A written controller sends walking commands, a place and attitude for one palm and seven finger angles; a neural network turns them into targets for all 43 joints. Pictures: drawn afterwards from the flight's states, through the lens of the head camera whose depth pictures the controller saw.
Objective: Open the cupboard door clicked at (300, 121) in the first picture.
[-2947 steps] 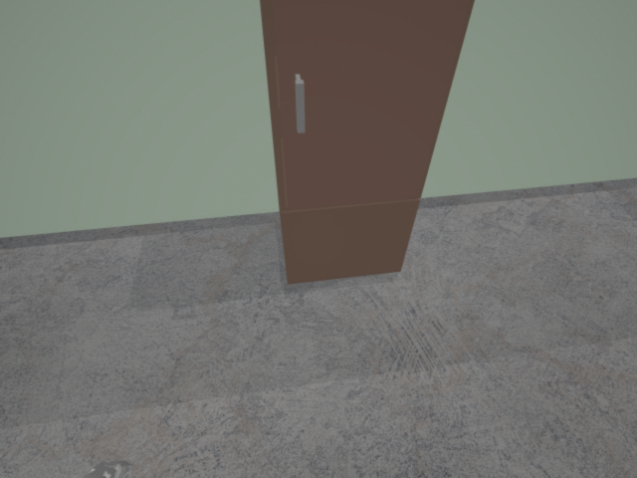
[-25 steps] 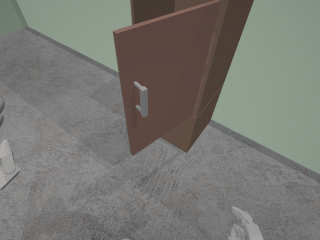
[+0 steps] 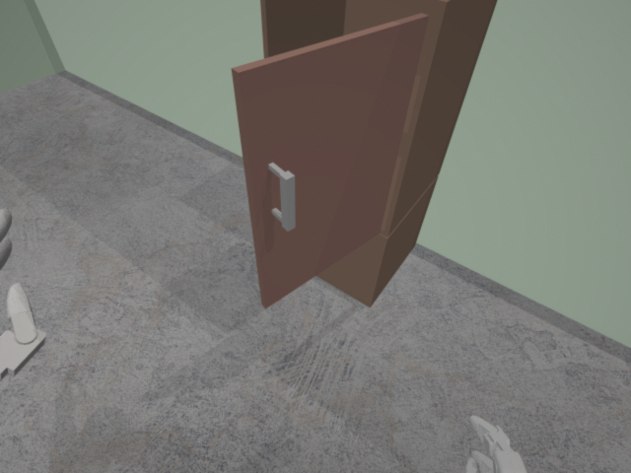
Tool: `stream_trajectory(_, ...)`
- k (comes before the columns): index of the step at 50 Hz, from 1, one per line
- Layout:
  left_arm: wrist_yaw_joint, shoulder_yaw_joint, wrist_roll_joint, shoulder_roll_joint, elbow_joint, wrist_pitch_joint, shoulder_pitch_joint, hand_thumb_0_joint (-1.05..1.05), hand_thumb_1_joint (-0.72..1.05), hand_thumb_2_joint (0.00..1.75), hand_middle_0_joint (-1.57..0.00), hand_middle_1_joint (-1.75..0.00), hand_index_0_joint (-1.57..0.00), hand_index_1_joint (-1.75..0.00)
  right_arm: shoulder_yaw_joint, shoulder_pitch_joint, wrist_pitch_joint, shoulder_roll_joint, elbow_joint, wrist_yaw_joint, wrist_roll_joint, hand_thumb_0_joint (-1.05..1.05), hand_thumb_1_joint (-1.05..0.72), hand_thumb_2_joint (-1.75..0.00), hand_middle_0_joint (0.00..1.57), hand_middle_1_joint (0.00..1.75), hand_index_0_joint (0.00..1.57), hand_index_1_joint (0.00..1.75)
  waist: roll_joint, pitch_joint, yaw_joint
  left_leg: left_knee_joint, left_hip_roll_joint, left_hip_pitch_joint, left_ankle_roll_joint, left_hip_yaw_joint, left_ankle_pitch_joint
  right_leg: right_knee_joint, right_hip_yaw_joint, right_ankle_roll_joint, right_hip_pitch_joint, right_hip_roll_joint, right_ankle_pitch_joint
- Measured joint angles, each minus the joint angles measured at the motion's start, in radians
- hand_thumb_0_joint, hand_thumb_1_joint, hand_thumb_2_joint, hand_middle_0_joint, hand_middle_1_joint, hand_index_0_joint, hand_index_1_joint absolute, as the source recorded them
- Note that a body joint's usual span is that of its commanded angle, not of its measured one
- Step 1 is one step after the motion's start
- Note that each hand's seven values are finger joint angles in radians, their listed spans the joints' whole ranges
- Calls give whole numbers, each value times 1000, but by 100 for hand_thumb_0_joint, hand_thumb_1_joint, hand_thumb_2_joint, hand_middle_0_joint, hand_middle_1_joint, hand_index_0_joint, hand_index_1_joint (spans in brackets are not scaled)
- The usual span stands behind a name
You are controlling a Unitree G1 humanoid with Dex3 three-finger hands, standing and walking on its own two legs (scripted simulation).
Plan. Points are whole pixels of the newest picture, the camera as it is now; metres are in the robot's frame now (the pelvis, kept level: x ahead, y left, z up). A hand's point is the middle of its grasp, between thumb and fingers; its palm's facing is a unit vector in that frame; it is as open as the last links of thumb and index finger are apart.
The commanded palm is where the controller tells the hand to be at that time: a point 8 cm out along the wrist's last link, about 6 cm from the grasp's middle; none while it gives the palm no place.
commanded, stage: let the arm hang, fingers relaxed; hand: left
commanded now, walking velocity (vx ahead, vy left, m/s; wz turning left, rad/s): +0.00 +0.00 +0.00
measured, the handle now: (281, 197) +0.56 +0.10 +0.02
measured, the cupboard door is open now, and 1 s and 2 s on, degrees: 76 76 76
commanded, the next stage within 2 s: look to check the result in 1.14 s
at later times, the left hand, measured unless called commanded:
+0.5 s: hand out of the picture -0.12 +0.17 -0.17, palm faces +0.10 -0.98 -0.16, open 7.2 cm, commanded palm none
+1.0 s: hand out of the picture -0.03 +0.15 -0.18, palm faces +0.11 -0.98 -0.16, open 7.4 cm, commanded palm none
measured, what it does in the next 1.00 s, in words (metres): stands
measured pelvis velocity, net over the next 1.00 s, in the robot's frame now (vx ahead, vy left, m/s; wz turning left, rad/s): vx -0.02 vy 0.00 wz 0.05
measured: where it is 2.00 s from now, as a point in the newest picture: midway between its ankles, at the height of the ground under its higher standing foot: outside the picture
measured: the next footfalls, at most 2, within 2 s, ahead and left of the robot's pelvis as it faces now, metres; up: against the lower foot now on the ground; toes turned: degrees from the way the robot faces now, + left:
none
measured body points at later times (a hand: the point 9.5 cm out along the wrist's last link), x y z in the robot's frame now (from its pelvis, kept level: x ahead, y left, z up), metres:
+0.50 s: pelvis -0.02 +0.01 +0.00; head +0.00 +0.02 +0.45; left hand -0.12 +0.22 -0.16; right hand -0.02 -0.24 -0.15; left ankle +0.06 +0.11 -0.74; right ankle -0.05 -0.11 -0.74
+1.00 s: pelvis -0.02 +0.00 +0.00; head -0.02 -0.01 +0.45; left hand -0.04 +0.20 -0.16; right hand -0.03 -0.20 -0.17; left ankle +0.06 +0.11 -0.74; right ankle -0.05 -0.11 -0.74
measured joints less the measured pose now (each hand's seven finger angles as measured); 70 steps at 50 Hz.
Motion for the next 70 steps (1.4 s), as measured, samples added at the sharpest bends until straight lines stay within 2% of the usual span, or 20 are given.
stream_trajectory(2, 0, -5, -1, -6, 2, 8, -7, 1, 88, 90, -22, -30, -21, -30, 9, -15, -7, 8, -6, 1, -1, 1, -90, -90, 20, 30, 20, 30, 3, 7, 1, -16, -2, 0, 2, 0, 12, -11, -1, 2, -2, -2, 10)
stream_trajectory(3, -15, -28, 18, -3, 51, -2, -32, 1, 88, 90, -21, -30, -21, -30, 7, -25, -26, 1, 13, 20, -2, 1, -90, -90, 20, 30, 20, 30, 14, -3, 3, -8, -3, -21, 4, -6, 16, -3, -8, 3, -21, -2, 12)
stream_trajectory(4, -39, -71, 35, -1, 140, 12, -81, 1, 89, 90, -21, -30, -21, -30, 2, -42, -28, -14, 43, 41, -2, 1, -90, -90, 20, 30, 20, 30, 28, -11, 11, 8, -7, -44, 6, -11, 15, 17, -14, 4, -42, -5, 7)
stream_trajectory(6, -83, -172, 53, -19, 379, 87, -184, 0, 89, 90, -21, -30, -20, -30, -2, -86, 10, -47, 109, 67, -5, 1, -90, -90, 20, 30, 20, 30, 60, -25, 21, 42, -15, -79, 14, -18, 9, 62, -23, 8, -77, -13, -12)
stream_trajectory(9, -121, -288, 67, -77, 761, 194, -280, 0, 90, 90, -20, -30, -20, -30, -1, -132, 73, -69, 187, 83, -15, 1, -90, -90, 20, 30, 21, 30, 77, -26, 7, 75, -25, -96, 21, -22, 0, 110, -30, 11, -98, -23, -35)
stream_trajectory(13, -137, -384, 66, -163, 1138, 259, -294, 0, 90, 90, -20, -30, -20, -30, -1, -129, 118, -56, 249, 87, -25, 1, -90, -90, 20, 30, 21, 30, 33, 7, -23, 67, -32, -73, 19, -21, 5, 119, -30, 11, -82, -29, -39)
stream_trajectory(16, -132, -416, 60, -225, 1322, 270, -263, 1, 92, 90, -20, -30, -20, -30, -2, -94, 138, -41, 300, 80, -27, 1, -90, -90, 20, 30, 20, 30, -6, 34, -25, 33, -31, -50, 17, -26, 22, 86, -34, 10, -59, -27, -21)
stream_trajectory(22, -129, -408, 52, -225, 1525, 250, -171, 1, 96, 90, -21, -30, -20, -30, -10, -3, 164, -8, 419, 60, -21, 1, -90, -90, 20, 30, 20, 30, -27, 64, 6, -30, -28, -23, 11, -45, 59, 4, -52, 2, -20, -17, 22)
stream_trajectory(26, -125, -406, 50, -226, 1595, 244, -117, 1, 94, 90, -21, -30, -20, -30, -17, 38, 171, 10, 466, 52, -17, 1, -90, -90, 20, 30, 20, 30, -7, 71, 14, -51, -30, -12, 12, -48, 71, -15, -55, 3, -9, -19, 33)
stream_trajectory(32, -114, -405, 49, -236, 1632, 235, -88, 0, 92, 90, -20, -30, -20, -30, -22, 61, 171, 40, 490, 49, -16, 1, -90, -90, 20, 30, 20, 30, 27, 67, 6, -61, -33, -5, 12, -44, 80, -6, -52, 2, -12, -23, 31)
stream_trajectory(38, -105, -403, 48, -256, 1616, 227, -115, 0, 91, 90, -20, -30, -20, -30, -23, 60, 168, 72, 494, 52, -20, 1, -90, -90, 20, 30, 20, 30, 43, 42, -6, -48, -34, -7, 9, -41, 72, 19, -49, -1, -20, -25, 16)
stream_trajectory(45, -102, -401, 48, -290, 1574, 216, -181, 0, 91, 90, -20, -30, -20, -30, -21, 61, 162, 97, 496, 52, -25, 1, -91, -90, 20, 30, 20, 30, 34, 17, -15, -32, -34, -7, 4, -41, 57, 41, -49, -5, -22, -26, -2)
stream_trajectory(50, -102, -400, 48, -310, 1552, 208, -219, 0, 90, 90, -20, -30, -20, -30, -22, 65, 154, 100, 496, 50, -25, 1, -91, -90, 20, 30, 20, 30, 23, 15, -19, -37, -34, 0, 0, -40, 54, 40, -48, -9, -18, -25, -7)
stream_trajectory(56, -99, -395, 46, -304, 1557, 206, -224, 1, 92, 90, -20, -30, -20, -30, -24, 65, 147, 95, 498, 47, -24, 0, -91, -90, 20, 30, 20, 30, 14, 29, -22, -36, -26, 11, -8, -43, 43, 23, -49, -16, 2, -17, -9)
stream_trajectory(70, -99, -396, 42, -292, 1579, 209, -200, 0, 91, 90, -20, -30, -20, -30, -20, 25, 147, 71, 499, 40, -19, 0, -91, -90, 20, 30, 20, 30, 14, 67, -9, -32, -16, 30, -19, -47, 19, -15, -50, -25, 39, -5, -10)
